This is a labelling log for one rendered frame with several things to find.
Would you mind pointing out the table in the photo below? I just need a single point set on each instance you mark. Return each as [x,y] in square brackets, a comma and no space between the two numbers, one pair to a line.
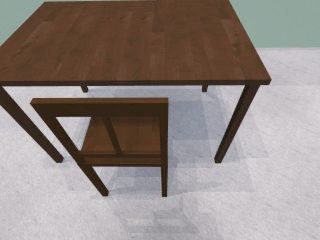
[131,43]

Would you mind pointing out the chair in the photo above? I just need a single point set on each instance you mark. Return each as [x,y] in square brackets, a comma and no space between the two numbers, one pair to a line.
[122,132]

